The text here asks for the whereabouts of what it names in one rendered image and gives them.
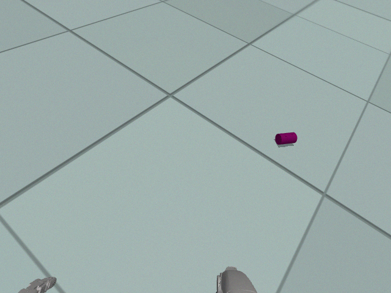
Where can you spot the can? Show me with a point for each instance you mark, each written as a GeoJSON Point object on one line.
{"type": "Point", "coordinates": [286, 138]}

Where can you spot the left robot hand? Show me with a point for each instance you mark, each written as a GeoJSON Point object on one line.
{"type": "Point", "coordinates": [40, 286]}

